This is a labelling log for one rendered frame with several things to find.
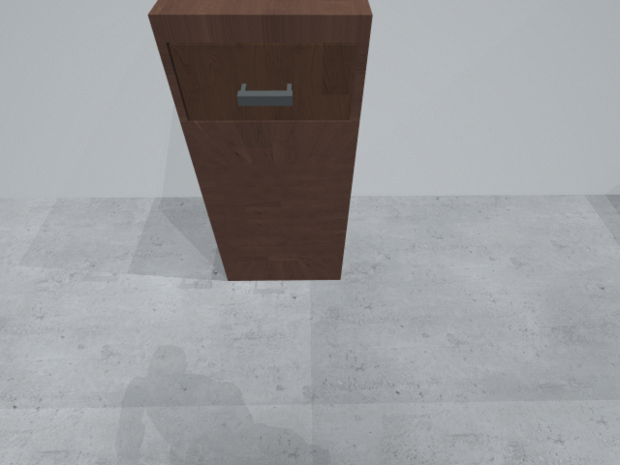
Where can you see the cabinet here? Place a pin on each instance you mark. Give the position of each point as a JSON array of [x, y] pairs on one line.
[[277, 192]]

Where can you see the drawer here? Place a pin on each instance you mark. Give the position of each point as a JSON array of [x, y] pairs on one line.
[[211, 74]]

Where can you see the handle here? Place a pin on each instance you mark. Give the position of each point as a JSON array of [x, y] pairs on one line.
[[265, 98]]

